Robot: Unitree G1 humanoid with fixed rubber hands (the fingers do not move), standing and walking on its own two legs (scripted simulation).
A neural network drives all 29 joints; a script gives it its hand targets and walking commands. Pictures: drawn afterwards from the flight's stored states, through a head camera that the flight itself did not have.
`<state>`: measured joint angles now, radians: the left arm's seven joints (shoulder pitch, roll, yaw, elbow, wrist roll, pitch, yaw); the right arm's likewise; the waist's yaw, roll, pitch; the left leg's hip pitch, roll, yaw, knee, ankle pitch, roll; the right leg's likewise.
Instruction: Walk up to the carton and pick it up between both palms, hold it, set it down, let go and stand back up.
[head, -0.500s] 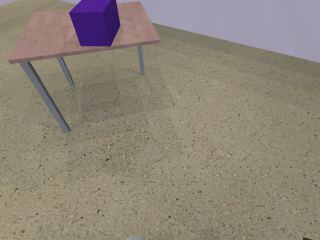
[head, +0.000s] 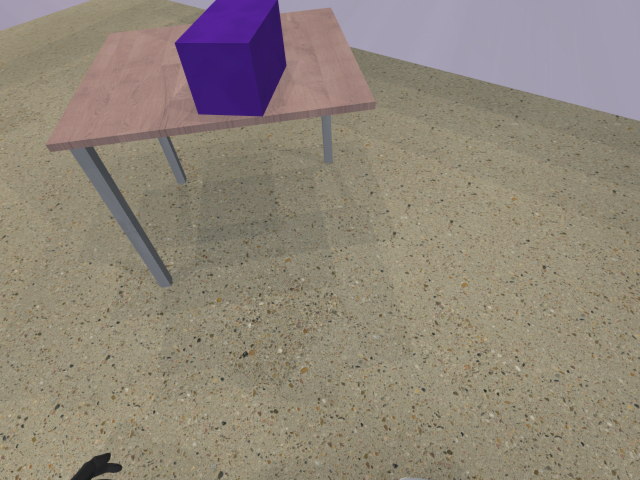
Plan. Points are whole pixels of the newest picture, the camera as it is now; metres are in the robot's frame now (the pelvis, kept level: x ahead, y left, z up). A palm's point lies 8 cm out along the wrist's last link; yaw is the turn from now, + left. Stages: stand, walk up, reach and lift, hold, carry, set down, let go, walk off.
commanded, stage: walk up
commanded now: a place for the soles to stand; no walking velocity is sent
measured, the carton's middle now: (238, 56) +1.12 +0.23 +0.03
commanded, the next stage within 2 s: none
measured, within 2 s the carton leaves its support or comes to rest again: neither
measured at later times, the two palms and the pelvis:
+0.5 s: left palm (75, 451) +0.20 +0.37 -0.10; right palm (499, 317) +0.35 -0.25 -0.07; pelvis +0.19 +0.04 -0.01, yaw +5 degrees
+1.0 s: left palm (98, 362) +0.32 +0.38 -0.08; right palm (472, 300) +0.41 -0.23 -0.11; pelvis +0.27 +0.05 +0.00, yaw +8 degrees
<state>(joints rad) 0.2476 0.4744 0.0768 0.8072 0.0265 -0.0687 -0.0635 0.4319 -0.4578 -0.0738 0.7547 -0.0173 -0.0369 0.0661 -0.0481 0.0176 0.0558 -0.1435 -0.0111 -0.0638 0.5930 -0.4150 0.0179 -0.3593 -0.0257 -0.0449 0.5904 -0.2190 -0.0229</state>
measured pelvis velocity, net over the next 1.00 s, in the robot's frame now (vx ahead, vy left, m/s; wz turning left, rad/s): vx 0.27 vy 0.05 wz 0.13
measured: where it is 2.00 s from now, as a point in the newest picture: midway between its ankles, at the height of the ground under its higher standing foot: (321, 461)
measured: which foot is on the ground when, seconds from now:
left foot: down 0.00-0.02, up 0.04-0.42, down 0.44-1.00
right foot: down 0.00-0.48, up 0.50-0.90, down 0.92-1.00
